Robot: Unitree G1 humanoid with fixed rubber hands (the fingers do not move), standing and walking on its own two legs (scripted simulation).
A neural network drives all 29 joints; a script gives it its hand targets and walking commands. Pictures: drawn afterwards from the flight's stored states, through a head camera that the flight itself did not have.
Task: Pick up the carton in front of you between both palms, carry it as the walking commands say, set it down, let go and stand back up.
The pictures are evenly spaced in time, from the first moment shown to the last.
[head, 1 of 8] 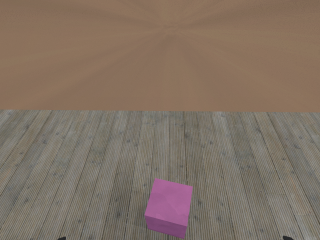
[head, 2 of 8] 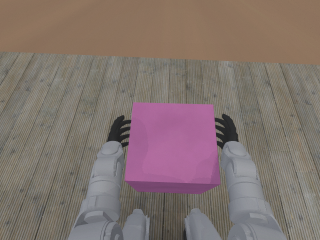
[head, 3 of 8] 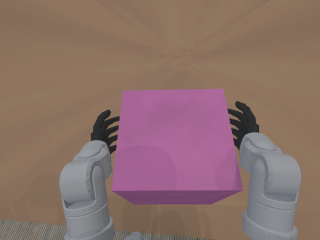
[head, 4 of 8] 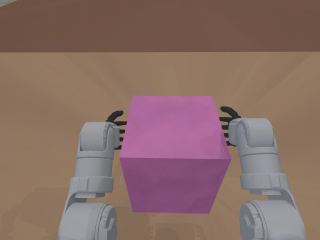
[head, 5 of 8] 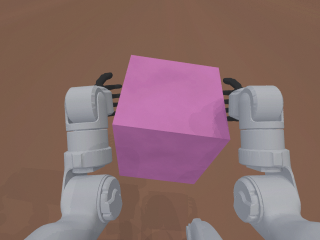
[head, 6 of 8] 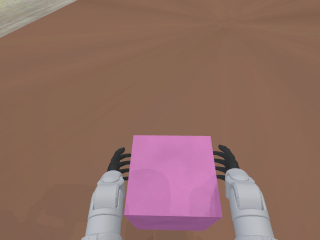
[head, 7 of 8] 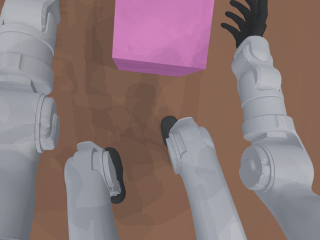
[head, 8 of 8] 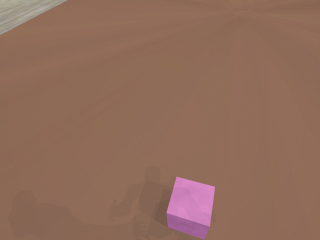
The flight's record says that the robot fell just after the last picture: no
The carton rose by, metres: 1.05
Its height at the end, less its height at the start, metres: +0.32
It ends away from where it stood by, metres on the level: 5.52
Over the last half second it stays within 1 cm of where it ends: yes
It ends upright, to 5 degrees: yes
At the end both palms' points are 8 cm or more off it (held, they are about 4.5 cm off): yes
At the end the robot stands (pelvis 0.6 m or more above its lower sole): yes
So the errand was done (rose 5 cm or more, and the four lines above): yes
